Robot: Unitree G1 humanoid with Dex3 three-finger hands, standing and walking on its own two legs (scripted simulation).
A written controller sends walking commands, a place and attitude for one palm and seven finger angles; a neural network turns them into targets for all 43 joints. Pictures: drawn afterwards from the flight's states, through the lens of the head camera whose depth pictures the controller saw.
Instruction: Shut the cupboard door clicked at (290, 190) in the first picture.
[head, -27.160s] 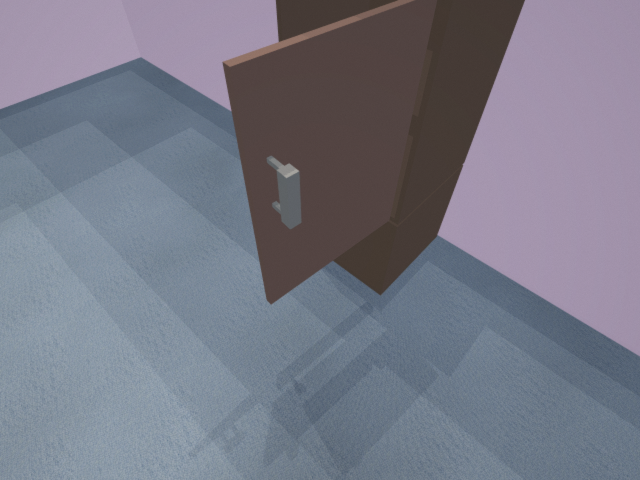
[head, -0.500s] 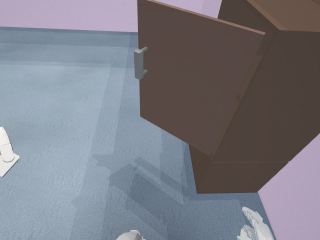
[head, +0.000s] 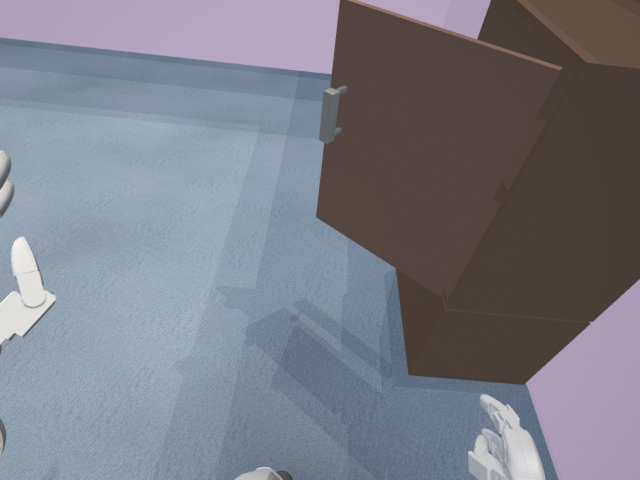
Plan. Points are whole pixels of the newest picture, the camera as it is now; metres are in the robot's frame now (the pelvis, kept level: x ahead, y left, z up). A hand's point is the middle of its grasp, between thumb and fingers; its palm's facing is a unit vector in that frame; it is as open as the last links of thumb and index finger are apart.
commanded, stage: stop stepping back and stand still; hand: left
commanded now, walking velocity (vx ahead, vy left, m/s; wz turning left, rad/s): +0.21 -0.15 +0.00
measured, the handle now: (334, 113) +0.87 +0.04 +0.04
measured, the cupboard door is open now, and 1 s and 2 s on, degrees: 53 53 53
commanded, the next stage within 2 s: let the arm hang, fingers relaxed in 1.62 s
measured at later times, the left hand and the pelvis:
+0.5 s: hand out of the picture +0.10 +0.32 +0.19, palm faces +0.33 -0.88 -0.35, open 7.5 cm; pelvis -0.14 +0.08 +0.02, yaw -7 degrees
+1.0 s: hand out of the picture +0.08 +0.34 +0.19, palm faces +0.35 -0.89 -0.30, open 7.5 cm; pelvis -0.15 +0.12 +0.00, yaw -8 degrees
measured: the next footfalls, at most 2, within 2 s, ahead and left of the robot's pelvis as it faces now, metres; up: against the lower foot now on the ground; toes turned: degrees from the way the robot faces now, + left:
right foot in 0.16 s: -0.06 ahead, -0.10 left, +0.00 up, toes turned -3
left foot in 0.34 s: -0.01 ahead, +0.14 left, +0.00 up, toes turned +1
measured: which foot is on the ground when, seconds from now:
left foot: down 0.00-0.16, up 0.18-0.32, down 0.34-0.72, up 0.74-0.96, down 0.98-1.00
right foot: up 0.00-0.14, down 0.16-0.34, up 0.36-0.70, down 0.72-1.00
